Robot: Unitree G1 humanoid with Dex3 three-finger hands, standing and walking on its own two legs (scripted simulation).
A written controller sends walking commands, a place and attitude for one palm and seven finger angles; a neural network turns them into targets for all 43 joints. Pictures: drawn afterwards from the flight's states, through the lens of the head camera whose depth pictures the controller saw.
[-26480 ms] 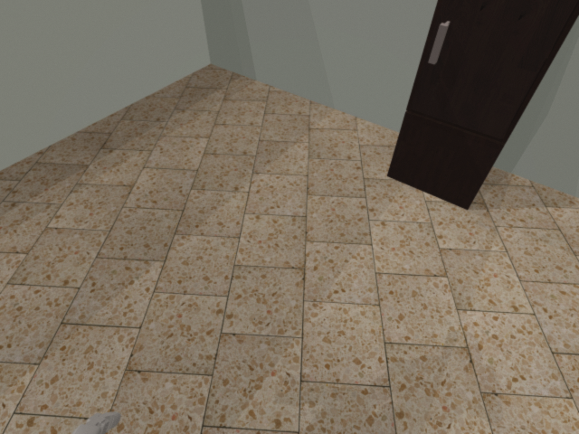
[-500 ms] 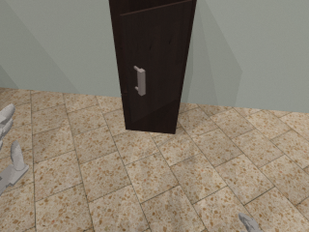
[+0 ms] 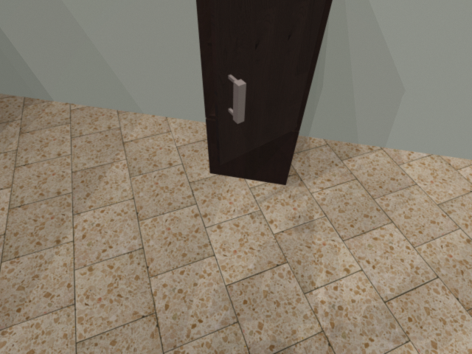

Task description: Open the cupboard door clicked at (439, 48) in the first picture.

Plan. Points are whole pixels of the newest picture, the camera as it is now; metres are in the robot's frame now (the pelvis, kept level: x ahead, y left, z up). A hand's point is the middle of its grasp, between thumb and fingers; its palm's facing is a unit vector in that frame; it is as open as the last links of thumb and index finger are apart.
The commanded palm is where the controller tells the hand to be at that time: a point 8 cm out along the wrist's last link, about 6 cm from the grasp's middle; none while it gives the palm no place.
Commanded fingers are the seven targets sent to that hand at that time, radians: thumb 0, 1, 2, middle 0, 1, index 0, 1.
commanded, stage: let the arm hang, fingers relaxed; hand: left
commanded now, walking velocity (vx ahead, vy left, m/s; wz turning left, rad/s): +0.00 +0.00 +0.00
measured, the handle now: (235, 98) +0.80 +0.05 -0.04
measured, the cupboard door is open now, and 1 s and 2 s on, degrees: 45 45 45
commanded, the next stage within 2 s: look to check the result in 0.68 s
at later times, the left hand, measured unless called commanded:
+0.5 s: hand out of the picture +0.05 +0.22 -0.16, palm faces -0.01 -0.97 -0.25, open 7.4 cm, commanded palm none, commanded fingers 0.00 0.90 0.90 -0.20 -0.30 -0.20 -0.30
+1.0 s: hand out of the picture +0.07 +0.25 -0.16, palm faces -0.03 -0.96 -0.28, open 7.4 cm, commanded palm none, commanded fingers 0.00 0.90 0.90 -0.20 -0.30 -0.20 -0.30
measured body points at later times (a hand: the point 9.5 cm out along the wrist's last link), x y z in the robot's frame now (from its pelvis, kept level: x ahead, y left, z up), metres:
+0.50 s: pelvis +0.01 +0.03 +0.01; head +0.02 +0.01 +0.46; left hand +0.05 +0.27 -0.14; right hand +0.01 -0.20 -0.16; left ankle +0.03 +0.14 -0.74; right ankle +0.04 -0.08 -0.74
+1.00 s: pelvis +0.03 +0.03 +0.01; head +0.05 +0.02 +0.46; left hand +0.08 +0.30 -0.13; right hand +0.05 -0.23 -0.15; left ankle +0.03 +0.14 -0.74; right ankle +0.04 -0.08 -0.74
